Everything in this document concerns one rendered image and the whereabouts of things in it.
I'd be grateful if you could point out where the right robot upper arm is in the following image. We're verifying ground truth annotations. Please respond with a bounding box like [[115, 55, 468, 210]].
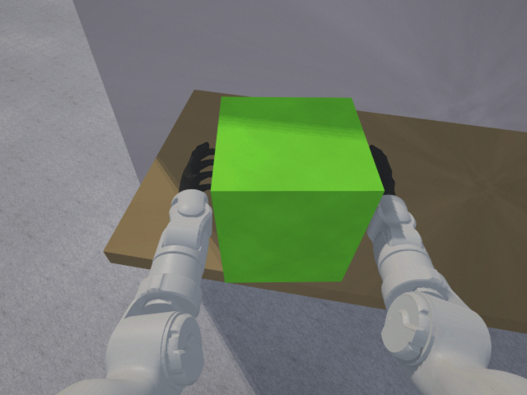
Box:
[[381, 291, 527, 395]]

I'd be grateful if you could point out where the left robot upper arm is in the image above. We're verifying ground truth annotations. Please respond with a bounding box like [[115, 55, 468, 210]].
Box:
[[56, 311, 204, 395]]

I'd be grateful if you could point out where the robot left hand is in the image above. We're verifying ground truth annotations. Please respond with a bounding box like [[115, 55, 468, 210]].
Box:
[[179, 142, 215, 193]]

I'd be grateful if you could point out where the robot left forearm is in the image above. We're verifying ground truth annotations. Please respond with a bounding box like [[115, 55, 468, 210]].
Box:
[[105, 189, 212, 375]]

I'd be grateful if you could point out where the robot right hand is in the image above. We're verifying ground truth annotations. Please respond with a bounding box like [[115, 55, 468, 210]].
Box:
[[369, 145, 395, 196]]

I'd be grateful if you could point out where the robot right forearm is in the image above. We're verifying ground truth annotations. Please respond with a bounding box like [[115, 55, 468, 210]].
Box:
[[366, 195, 492, 364]]

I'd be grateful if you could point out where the carton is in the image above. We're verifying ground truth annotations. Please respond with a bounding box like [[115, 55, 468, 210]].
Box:
[[211, 97, 385, 283]]

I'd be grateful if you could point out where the table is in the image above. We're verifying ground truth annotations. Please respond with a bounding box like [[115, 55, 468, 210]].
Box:
[[103, 90, 527, 334]]

